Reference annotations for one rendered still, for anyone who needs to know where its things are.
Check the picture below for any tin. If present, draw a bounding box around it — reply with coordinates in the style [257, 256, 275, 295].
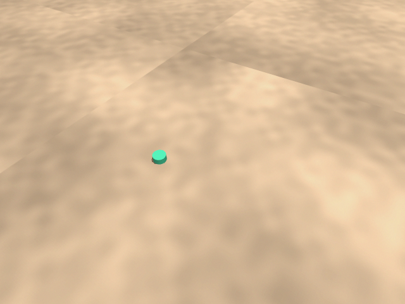
[153, 150, 167, 165]

